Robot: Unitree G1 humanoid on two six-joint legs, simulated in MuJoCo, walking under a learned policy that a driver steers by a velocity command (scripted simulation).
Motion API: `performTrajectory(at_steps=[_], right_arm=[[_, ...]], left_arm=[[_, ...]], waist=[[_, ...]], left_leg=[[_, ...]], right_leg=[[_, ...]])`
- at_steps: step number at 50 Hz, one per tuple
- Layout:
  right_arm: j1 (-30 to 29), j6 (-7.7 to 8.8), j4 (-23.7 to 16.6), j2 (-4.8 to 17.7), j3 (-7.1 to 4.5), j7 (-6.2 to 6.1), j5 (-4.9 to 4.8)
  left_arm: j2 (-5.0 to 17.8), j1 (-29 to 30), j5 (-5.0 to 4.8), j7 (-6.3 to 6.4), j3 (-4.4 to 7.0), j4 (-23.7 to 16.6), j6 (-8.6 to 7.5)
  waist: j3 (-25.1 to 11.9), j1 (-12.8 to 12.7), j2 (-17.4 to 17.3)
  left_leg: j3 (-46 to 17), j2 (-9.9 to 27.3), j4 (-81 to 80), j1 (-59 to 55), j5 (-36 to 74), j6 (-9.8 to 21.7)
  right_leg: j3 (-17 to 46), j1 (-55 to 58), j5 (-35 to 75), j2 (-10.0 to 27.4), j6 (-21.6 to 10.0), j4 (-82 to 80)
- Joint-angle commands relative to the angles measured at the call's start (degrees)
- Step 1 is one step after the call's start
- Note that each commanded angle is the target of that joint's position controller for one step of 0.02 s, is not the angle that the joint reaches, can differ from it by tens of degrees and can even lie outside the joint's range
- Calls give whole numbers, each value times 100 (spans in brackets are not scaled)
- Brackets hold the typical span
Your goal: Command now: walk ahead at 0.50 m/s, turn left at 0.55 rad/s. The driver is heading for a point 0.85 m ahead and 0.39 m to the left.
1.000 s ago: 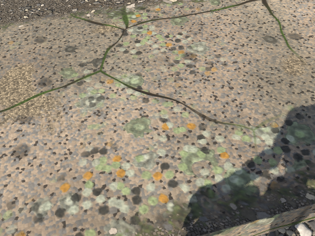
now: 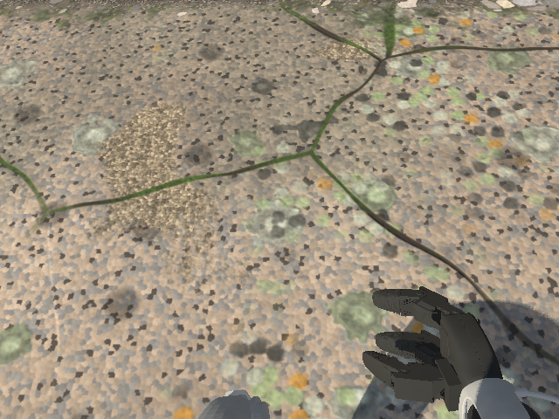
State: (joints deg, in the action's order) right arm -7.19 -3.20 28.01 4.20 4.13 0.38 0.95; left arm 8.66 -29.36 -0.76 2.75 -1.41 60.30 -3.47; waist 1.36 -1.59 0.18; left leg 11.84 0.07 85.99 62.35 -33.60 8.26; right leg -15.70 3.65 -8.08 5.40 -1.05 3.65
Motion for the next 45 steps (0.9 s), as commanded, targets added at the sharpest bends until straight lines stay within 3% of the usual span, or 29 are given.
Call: performTrajectory(at_steps=[1,2,3,4,5,6,7,8,9,10,11,12,15,19,21,23,25,26,27,28,29,30,31,32,34,36,38,41,45], right_arm=[[2082,65,168,816,-333,107,69],[2487,97,336,1363,-559,72,29],[2445,-2,588,2107,-849,25,-58],[1853,-13,514,2333,-1070,10,-47],[3766,357,1181,2040,-746,254,394],[3836,599,1920,1876,-772,471,280],[3299,769,2282,1648,-752,577,258],[2751,814,2451,1302,-650,646,437],[2186,847,2450,968,-510,685,562],[1523,932,2260,884,-476,720,518],[1304,1095,2186,941,-489,700,373],[1668,1216,2302,1041,-504,630,319],[3170,1367,2550,1381,-539,361,473],[3793,1365,2322,1443,-610,524,77],[4124,1280,2453,1569,-680,608,20],[4239,1157,2476,1827,-807,604,43],[4053,1094,2411,2062,-903,547,111],[3759,1112,2251,2047,-900,522,150],[3566,1196,1933,1617,-738,469,186],[4549,1317,1879,493,-389,378,282],[3755,1227,1781,1446,-642,484,60],[3244,1119,1703,1438,-713,430,-60],[3084,1072,1671,1540,-741,309,71],[2126,837,1162,1599,-777,-10,-468],[2618,608,1006,1325,-771,-152,-449],[2558,515,790,1158,-756,-194,-336],[2323,496,628,1096,-720,-167,-296],[2067,467,573,1262,-785,28,-217],[1446,378,207,1583,-936,175,-161]], left_arm=[[2065,212,-75,-45,548,-849,44],[2021,482,-70,-212,594,-1347,-73],[1461,1062,173,-569,557,-1885,-214],[1086,1416,451,-644,616,-2124,-270],[875,1390,302,-820,547,-1656,-295],[833,1173,457,-777,454,-1842,-403],[443,1296,617,-711,264,-2140,-419],[258,1488,530,-644,123,-2362,-366],[496,1423,419,-572,118,-2337,-210],[805,1320,290,-461,173,-2319,-85],[960,1301,262,-392,193,-2345,-77],[896,1496,335,-393,132,-2432,-117],[787,2527,264,-472,88,-2735,-240],[580,3721,388,-502,41,-3134,54],[597,4040,444,-557,72,-3203,132],[712,4274,385,-587,93,-3171,101],[991,3809,185,-452,209,-2960,-35],[1190,2573,11,-347,312,-2595,-172],[1388,748,24,-236,359,-2136,-311],[1388,-425,163,-305,395,-1775,-357],[1405,-514,551,-218,500,-1716,-283],[1514,529,435,-188,556,-1788,-281],[1044,1502,319,-163,420,-1943,-275],[892,1785,93,-101,410,-2133,-304],[724,2142,74,-64,358,-1988,-338],[946,2420,113,-50,449,-1894,-322],[1212,2538,182,-15,521,-1828,-250],[1487,2379,39,11,615,-1731,-187],[1695,2068,-69,-18,735,-1595,-23]], waist=[[-2500,1137,1629],[-2640,1285,1074],[-2398,1119,-745],[-2113,943,-550],[642,1590,-113],[440,908,-507],[300,352,141],[146,-154,482],[79,-454,618],[-60,-761,476],[-143,-935,82],[-322,-791,-45],[-547,47,-367],[-282,501,-604],[14,521,-691],[17,558,-553],[-282,263,-520],[-994,-223,-417],[-2411,-725,253],[-4076,-565,2479],[-2872,-920,590],[-1473,-475,256],[-1128,-64,-63],[-640,-154,-277],[-570,389,323],[-217,571,506],[-282,544,629],[-683,354,607],[-563,113,375]], left_leg=[[-180,-970,-1691,-3505,-541,441],[-2208,-474,-2834,-4733,-1192,774],[-5965,499,-5548,-5387,-3037,1266],[-8125,1035,-7104,-5346,-3758,1213],[-7093,878,-6511,-4466,-1939,17],[-5912,802,-6020,-4478,-162,-46],[-4899,581,-5611,-4381,485,174],[-4274,382,-5463,-3833,682,169],[-3806,314,-5591,-3630,802,157],[-3382,242,-5971,-3017,825,8],[-2972,-39,-6181,-2539,1000,-189],[-2527,-395,-6130,-2269,1189,-374],[-2155,-634,-6236,-2803,2955,-481],[-3163,241,-6648,-5132,4113,257],[-3301,498,-6534,-5854,4638,313],[-3397,672,-6375,-6141,5851,262],[-3458,753,-5970,-6139,7522,-95],[-3201,506,-5124,-5553,8310,-530],[-3062,-11,-3617,-4388,7272,-913],[-2514,-1220,-711,-1844,606,-1657],[-2237,-830,264,-1103,103,-1331],[-2088,-386,551,-1142,561,-1109],[-2040,94,-115,-1702,853,-1024],[-1847,-26,-122,-1541,971,-1030],[-1764,191,-436,-1968,1290,-918],[-1587,318,-1357,-2278,1595,-1011],[-1347,333,-2832,-2817,2432,-1073],[-1320,368,-4186,-3462,3466,-964],[-1133,312,-4828,-3329,2932,-565]], right_leg=[[96,737,10496,1373,-951,3513],[210,-979,8541,1063,-708,5235],[775,-3250,1035,-383,-307,7360],[2218,-4673,137,-752,-172,10123],[4626,-6766,1441,-1529,-656,11748],[4215,-7094,1472,-1395,-825,11906],[3941,-7250,1006,-1381,-914,11805],[3819,-7210,1099,-1269,-1021,11763],[3540,-7384,1229,-1010,-969,11346],[3020,-6837,1265,-615,-824,10648],[2506,-6296,1114,-399,-686,10395],[2240,-5893,1084,-361,-561,10061],[1665,-4957,691,-414,-32,8178],[1720,-5069,503,-376,536,4708],[1615,-4942,593,-497,452,3536],[1346,-4393,564,-704,276,2765],[1329,-3212,839,-800,-31,2371],[1443,-1429,1413,-596,-443,2683],[2102,1290,3255,250,-1240,3439],[4817,4440,5339,2310,-3362,3320],[5161,3143,4457,2291,-2588,2375],[4054,1357,4453,2134,-2062,2183],[3166,-26,4857,1822,-1732,1832],[2890,-181,4122,1324,-1245,1596],[2080,-900,3261,1023,-986,1170],[1402,-1856,3357,795,-953,857],[865,-2192,3271,568,-909,869],[816,-1670,2951,778,-896,1071],[868,-935,2618,1138,-760,1697]])
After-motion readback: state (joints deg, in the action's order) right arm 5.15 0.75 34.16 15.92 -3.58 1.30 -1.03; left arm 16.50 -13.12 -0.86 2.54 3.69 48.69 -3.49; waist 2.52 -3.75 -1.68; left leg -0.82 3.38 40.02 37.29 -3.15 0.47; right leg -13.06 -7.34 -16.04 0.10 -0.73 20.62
